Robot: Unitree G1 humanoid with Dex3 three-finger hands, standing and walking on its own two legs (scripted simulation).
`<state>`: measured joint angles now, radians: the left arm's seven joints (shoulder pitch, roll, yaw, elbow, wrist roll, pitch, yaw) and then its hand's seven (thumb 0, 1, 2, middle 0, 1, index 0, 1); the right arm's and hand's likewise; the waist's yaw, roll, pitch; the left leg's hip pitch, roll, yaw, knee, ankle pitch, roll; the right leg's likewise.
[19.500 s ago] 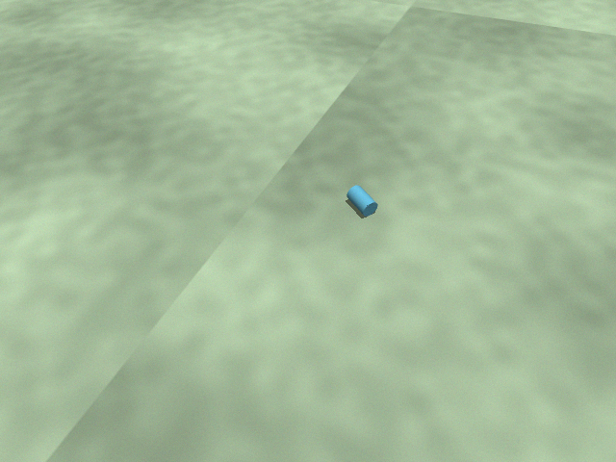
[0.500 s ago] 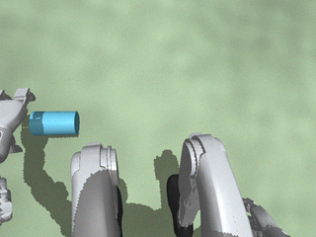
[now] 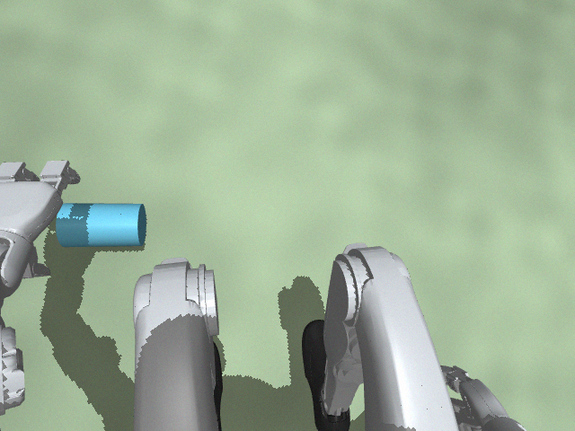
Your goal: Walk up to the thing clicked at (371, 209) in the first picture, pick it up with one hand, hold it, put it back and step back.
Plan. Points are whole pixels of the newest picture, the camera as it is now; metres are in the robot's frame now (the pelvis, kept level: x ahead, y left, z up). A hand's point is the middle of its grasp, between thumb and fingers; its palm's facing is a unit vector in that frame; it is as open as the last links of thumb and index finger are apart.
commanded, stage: approach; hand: left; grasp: from above
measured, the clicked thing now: (104, 224) +0.41 +0.30 -0.29
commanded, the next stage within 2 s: close in in 0.46 s
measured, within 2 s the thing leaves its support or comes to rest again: neither
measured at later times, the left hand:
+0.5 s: hand (122, 205) +0.43 +0.25 -0.20, palm faces -0.39 -0.05 -0.92, open 13.9 cm
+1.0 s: hand (90, 241) +0.37 +0.30 -0.22, palm faces -0.52 -0.16 -0.84, open 13.9 cm
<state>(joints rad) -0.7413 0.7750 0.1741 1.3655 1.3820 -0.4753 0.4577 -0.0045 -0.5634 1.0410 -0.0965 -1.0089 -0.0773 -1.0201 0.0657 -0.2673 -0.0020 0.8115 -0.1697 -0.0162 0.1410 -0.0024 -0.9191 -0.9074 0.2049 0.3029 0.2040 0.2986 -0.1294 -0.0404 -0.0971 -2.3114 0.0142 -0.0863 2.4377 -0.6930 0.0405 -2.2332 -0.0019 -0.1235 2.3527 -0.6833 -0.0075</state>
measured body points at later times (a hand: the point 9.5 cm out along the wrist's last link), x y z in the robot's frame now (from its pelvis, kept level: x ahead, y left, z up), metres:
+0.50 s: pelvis +0.00 +0.00 -0.01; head +0.23 +0.07 +0.37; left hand +0.44 +0.25 -0.14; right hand +0.06 -0.28 -0.11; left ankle +0.08 +0.11 -0.29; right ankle +0.10 -0.11 -0.29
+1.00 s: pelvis +0.00 +0.00 -0.01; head +0.22 +0.11 +0.36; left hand +0.40 +0.30 -0.17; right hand +0.11 -0.28 -0.10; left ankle +0.08 +0.11 -0.29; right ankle +0.10 -0.11 -0.29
